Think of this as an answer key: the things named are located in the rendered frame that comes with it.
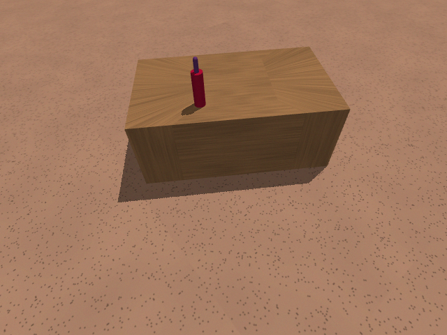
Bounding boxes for bottle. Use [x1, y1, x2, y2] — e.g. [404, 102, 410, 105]
[191, 57, 206, 107]

